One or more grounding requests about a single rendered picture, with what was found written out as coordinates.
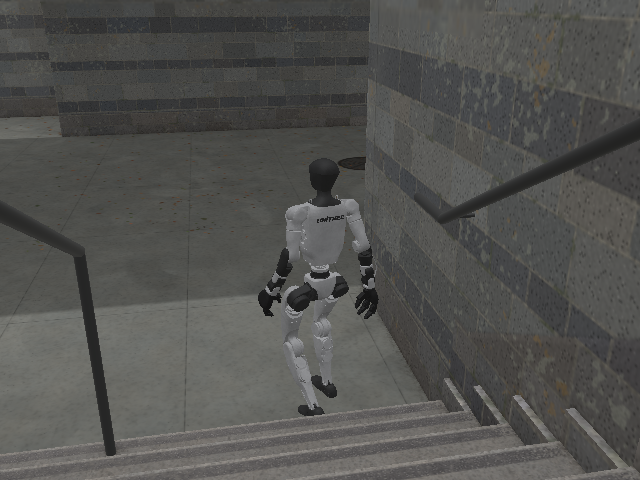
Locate stairs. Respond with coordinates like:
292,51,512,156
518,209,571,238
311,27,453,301
0,400,640,480

